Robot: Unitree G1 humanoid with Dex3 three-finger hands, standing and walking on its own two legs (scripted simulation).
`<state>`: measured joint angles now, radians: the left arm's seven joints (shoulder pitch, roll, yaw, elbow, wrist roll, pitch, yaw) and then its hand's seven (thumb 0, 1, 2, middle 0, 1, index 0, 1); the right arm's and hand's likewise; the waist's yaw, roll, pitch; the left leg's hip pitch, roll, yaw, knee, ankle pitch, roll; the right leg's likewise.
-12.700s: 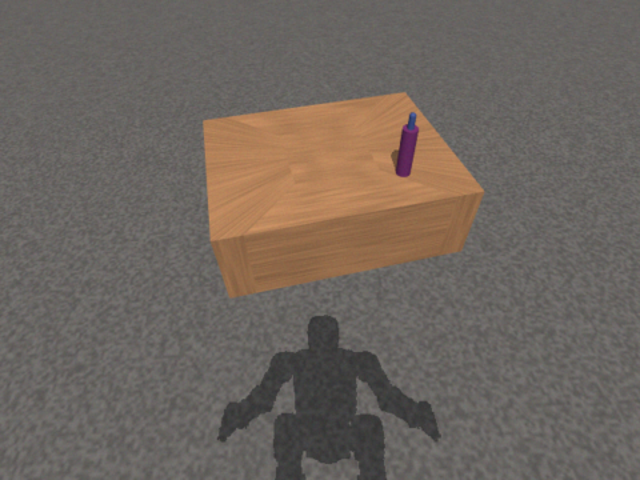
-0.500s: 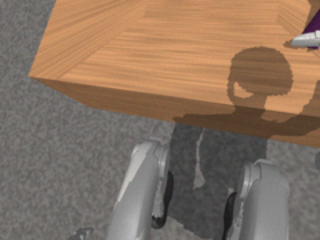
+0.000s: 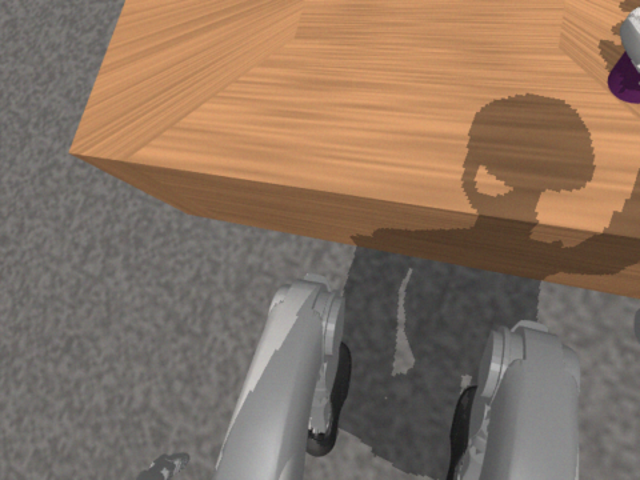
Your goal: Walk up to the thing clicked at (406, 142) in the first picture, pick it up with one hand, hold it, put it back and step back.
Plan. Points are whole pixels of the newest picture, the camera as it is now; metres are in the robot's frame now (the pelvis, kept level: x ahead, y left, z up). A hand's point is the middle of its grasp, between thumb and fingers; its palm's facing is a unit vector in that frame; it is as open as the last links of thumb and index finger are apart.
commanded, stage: settle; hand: right
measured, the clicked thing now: out of the picture +0.59 -0.22 +0.07
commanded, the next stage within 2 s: lift in 1.32 s
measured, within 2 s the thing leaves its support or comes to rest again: leaves its support in 0.22 s
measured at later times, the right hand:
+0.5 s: hand out of the picture +0.60 -0.21 +0.08, palm faces +0.13 +0.99 -0.03, open 7.6 cm
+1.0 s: hand out of the picture +0.59 -0.20 +0.10, palm faces +0.13 +0.99 -0.04, open 7.6 cm
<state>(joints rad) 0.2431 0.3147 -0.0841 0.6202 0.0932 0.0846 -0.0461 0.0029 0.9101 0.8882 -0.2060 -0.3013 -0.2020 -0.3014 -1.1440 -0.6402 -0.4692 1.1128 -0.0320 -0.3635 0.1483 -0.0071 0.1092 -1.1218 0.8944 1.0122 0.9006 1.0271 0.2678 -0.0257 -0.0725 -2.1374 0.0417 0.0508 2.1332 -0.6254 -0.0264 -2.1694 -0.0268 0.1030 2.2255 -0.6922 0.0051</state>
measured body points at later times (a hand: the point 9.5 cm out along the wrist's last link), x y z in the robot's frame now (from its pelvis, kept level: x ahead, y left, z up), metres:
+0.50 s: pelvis +0.01 +0.00 +0.06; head +0.26 -0.04 +0.44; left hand +0.04 +0.30 -0.04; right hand +0.58 -0.26 +0.08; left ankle +0.11 +0.13 -0.35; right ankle +0.08 -0.13 -0.35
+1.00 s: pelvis +0.02 +0.00 +0.09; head +0.25 -0.03 +0.47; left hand +0.04 +0.29 -0.02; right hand +0.58 -0.26 +0.11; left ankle +0.11 +0.13 -0.35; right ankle +0.08 -0.13 -0.35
